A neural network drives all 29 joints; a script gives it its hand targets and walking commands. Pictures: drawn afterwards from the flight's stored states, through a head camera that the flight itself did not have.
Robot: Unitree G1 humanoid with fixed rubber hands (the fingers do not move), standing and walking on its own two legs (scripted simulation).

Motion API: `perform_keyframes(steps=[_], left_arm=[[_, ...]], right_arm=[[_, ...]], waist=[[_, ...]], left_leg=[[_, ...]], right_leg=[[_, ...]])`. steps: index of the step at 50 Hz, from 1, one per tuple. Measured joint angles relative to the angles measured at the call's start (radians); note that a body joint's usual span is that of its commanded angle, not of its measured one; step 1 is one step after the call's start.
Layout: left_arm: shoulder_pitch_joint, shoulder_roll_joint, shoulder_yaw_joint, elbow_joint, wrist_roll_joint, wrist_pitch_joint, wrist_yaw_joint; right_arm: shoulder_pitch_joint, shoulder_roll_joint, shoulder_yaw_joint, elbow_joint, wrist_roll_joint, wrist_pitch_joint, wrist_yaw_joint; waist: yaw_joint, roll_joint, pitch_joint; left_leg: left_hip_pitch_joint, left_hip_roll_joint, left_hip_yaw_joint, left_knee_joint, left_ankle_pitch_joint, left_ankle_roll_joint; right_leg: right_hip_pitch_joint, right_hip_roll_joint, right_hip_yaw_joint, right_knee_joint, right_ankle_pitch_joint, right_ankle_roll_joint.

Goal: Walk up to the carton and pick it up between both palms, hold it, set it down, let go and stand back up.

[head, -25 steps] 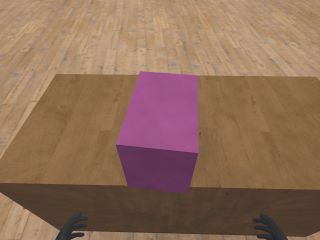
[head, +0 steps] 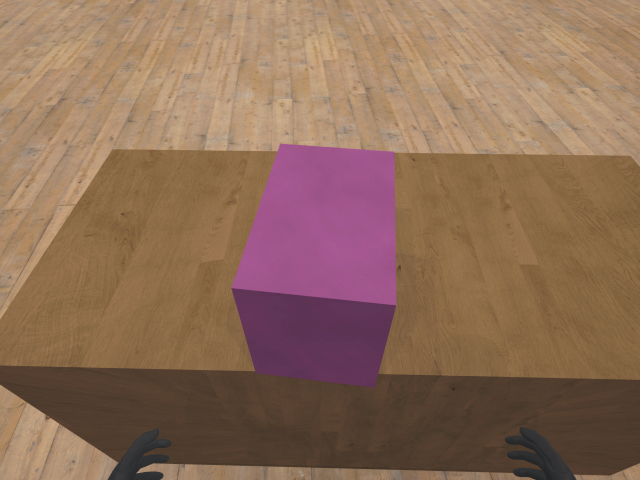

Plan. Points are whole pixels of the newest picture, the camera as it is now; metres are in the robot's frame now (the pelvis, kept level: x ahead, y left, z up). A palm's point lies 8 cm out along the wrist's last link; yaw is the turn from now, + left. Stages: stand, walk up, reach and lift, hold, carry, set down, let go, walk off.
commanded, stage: stand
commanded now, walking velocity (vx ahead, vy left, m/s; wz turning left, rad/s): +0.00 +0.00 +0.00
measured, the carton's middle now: (325, 261) +0.45 +0.01 -0.02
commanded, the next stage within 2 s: none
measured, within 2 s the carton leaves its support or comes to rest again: neither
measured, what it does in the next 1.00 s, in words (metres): stands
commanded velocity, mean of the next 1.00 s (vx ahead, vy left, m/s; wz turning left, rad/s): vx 0.00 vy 0.00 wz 0.00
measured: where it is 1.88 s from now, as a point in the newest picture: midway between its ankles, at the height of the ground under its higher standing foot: outside the picture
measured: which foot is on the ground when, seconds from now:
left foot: down 0.00-1.00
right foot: down 0.00-1.00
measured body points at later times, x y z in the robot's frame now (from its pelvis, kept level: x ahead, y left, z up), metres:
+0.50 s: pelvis +0.00 +0.00 +0.00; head -0.01 +0.00 +0.45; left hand +0.13 +0.27 -0.11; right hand +0.15 -0.28 -0.09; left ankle -0.02 +0.11 -0.74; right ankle +0.05 -0.13 -0.74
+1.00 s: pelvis +0.00 +0.00 +0.00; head -0.01 +0.00 +0.45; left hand +0.12 +0.27 -0.11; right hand +0.15 -0.29 -0.09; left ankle -0.02 +0.11 -0.74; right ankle +0.05 -0.13 -0.74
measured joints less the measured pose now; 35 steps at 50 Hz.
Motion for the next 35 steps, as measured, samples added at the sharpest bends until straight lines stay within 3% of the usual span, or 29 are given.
perform_keyframes(steps=[35], left_arm=[[0.000,0.009,0.000,0.045,0.000,0.001,-0.003]], right_arm=[[0.000,-0.003,0.000,0.000,0.002,0.006,-0.001]], waist=[[0.000,-0.005,0.000]], left_leg=[[0.003,0.000,0.000,0.000,0.004,0.000]], right_leg=[[0.003,0.000,0.000,0.000,0.004,0.000]])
